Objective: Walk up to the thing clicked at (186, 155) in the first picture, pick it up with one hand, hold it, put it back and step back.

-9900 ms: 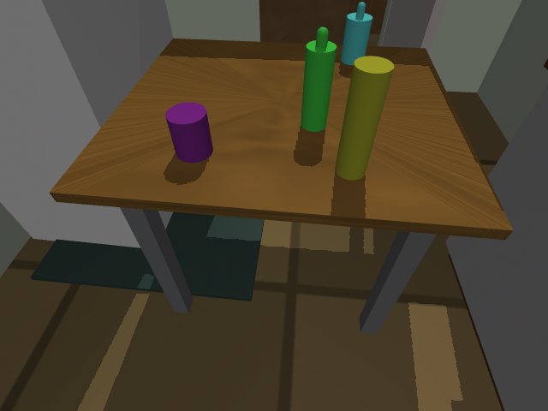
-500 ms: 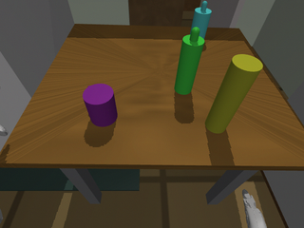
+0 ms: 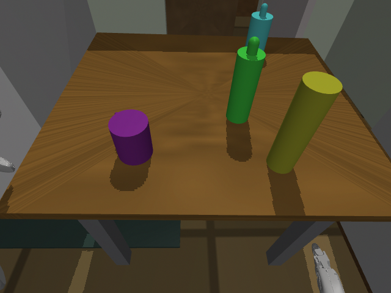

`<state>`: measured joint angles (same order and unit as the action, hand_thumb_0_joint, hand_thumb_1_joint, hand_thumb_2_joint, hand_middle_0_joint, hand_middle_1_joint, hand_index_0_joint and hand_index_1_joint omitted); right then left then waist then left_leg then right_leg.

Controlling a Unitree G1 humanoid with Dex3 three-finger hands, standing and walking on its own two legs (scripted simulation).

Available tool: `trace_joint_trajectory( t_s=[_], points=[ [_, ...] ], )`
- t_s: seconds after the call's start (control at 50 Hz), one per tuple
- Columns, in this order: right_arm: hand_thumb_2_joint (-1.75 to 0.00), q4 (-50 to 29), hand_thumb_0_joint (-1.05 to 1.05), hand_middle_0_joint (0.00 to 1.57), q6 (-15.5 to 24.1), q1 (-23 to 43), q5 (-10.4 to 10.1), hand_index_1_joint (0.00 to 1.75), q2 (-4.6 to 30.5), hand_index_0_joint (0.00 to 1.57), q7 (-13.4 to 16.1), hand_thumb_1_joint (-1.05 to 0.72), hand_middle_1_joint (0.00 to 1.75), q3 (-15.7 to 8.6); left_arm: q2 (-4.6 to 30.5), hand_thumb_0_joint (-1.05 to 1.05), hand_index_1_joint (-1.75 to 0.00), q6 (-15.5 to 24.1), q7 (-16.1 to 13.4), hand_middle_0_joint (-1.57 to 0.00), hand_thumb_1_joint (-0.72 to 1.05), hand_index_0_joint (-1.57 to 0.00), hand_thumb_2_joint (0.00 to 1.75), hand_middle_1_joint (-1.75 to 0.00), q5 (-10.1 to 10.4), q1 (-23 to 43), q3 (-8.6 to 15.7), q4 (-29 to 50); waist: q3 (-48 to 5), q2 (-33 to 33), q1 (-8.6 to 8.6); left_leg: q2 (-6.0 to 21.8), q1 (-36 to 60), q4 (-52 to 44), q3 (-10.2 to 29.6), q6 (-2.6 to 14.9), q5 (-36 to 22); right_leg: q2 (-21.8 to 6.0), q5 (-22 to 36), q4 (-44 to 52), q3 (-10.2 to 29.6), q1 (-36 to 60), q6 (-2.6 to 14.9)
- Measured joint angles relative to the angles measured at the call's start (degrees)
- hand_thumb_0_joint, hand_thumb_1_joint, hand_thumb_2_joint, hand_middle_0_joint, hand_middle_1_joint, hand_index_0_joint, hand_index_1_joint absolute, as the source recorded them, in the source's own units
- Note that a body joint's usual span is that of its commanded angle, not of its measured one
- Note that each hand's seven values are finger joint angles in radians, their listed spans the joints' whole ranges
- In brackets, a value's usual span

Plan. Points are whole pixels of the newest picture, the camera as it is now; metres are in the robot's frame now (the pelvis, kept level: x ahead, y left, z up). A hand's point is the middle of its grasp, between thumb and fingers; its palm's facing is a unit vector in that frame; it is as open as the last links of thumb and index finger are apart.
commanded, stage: go down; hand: left
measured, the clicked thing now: (129, 134) +0.50 +0.15 +0.03
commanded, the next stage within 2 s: approach in 0.38 s
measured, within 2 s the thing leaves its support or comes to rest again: neither
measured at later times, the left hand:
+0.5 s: hand out of the picture +0.38 +0.34 +0.15, palm faces +0.12 -0.99 +0.00, open 17.3 cm
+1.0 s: hand (95, 151) +0.44 +0.22 +0.05, palm faces +0.00 -1.00 +0.07, open 17.3 cm
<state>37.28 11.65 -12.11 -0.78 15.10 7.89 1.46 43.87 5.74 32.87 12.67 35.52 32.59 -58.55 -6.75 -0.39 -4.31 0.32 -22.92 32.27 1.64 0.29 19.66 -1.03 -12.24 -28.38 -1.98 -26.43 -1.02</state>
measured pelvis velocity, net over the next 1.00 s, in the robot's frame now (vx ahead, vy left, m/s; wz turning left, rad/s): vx -0.03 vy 0.00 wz -0.01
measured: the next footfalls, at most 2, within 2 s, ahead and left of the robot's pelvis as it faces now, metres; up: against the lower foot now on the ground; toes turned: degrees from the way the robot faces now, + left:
none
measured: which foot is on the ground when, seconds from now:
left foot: down 0.00-1.00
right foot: down 0.00-1.00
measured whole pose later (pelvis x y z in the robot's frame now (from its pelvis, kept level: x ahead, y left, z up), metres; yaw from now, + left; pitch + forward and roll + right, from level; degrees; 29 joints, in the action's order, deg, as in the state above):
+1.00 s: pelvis -0.03 +0.00 -0.03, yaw +0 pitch +15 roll -1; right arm 23.7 10.6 -14.8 1.0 14.6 3.2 0.4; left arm 29.3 15.6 20.6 10.6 41.3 23.9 -60.0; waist -5.4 1.5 -8.5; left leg 0.5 -37.8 46.1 1.6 0.0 23.8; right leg -0.9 -15.7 -41.6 -1.7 -41.4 -0.8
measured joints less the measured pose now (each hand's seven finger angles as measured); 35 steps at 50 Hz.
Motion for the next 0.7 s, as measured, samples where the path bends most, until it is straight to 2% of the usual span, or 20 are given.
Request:
trace_joint_trajectory(
  t_s=[0.36,0.54,0.7],
  points=[
    [-0.05,0.0,-0.01,0.06,-0.2,0.1,0.0,0.05,0.2,0.06,0.6,0.53,0.05,-0.4,-0.8,-0.01,-0.04,0.1,0.1,-0.04,-0.49,-0.05,0.07,-0.04,0.1,-1.5,-0.3,1.2,0.8,0.5,0.46,-0.3,0.7,-0.1,0.4,0.0,-0.4,-0.3,0.1,-0.2,-0.3,0.8,0.04],
    [-0.05,-1.0,-0.01,0.06,0.2,-0.1,0.1,0.05,-0.1,0.06,0.6,0.53,0.05,0.1,-0.4,-0.01,-0.04,0.3,-0.6,-0.04,-0.48,-0.05,0.08,-0.04,-0.2,0.0,-1.1,0.7,0.9,0.9,-0.09,-0.2,0.2,0.4,0.4,-0.05,-0.5,-0.2,0.4,-0.4,-0.3,0.3,0.07],
    [-0.05,-1.9,-0.01,0.06,0.4,-0.3,0.4,0.05,-1.0,0.06,-0.3,0.56,0.05,1.0,-0.7,-0.01,-0.04,1.5,-1.1,-0.03,-0.45,-0.04,0.07,-0.03,0.1,3.0,-3.6,-2.8,1.0,0.8,-0.66,-0.3,-2.1,2.0,0.3,-0.01,-0.3,-0.3,0.1,-2.0,-0.2,-2.0,0.06]
  ],
)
